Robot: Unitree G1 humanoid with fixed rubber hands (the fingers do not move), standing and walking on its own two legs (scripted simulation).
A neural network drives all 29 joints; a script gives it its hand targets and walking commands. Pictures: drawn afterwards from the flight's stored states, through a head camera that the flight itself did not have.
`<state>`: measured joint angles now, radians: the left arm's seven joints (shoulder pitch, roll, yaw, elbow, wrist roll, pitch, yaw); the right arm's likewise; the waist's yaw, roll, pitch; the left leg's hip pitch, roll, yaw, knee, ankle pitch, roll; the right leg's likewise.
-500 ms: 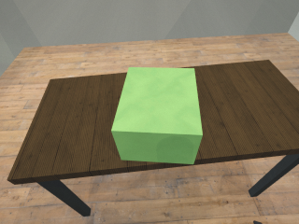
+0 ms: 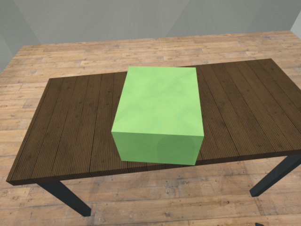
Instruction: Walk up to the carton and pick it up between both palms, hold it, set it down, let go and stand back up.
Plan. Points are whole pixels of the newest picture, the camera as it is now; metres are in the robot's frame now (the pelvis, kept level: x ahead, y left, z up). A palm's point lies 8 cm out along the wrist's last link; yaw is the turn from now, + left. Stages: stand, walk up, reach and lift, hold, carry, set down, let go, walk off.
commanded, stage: stand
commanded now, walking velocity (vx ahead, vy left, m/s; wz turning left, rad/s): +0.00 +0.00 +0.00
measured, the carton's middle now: (159, 112) +0.46 +0.01 -0.01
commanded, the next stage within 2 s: none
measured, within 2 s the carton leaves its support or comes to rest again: neither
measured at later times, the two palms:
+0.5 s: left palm out of the picture +0.07 +0.27 -0.12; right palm out of the picture +0.08 -0.28 -0.11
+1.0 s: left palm out of the picture +0.07 +0.27 -0.12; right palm out of the picture +0.08 -0.28 -0.11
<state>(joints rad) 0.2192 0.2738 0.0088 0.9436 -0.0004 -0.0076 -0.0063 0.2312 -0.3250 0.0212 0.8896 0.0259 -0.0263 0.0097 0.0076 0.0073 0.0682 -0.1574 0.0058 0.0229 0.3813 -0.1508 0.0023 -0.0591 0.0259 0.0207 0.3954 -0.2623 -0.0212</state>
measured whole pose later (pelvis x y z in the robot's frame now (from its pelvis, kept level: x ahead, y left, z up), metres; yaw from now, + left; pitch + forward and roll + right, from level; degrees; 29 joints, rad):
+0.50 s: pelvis +0.00 +0.00 +0.00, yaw +0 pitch -4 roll +0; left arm 0.21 0.27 0.01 0.95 0.00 -0.01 -0.01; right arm 0.23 -0.33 0.02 0.89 0.03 -0.03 0.01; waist 0.01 0.01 0.07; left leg -0.16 0.01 0.02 0.38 -0.15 0.00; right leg -0.06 0.03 0.02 0.39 -0.26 -0.02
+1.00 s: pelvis +0.00 +0.00 +0.00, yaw +0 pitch -4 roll +0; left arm 0.20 0.27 0.01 0.95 0.00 -0.01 -0.01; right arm 0.23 -0.33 0.02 0.89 0.03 -0.03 0.01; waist 0.01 0.01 0.07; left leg -0.16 0.01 0.02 0.38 -0.15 0.00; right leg -0.06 0.03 0.02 0.39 -0.26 -0.02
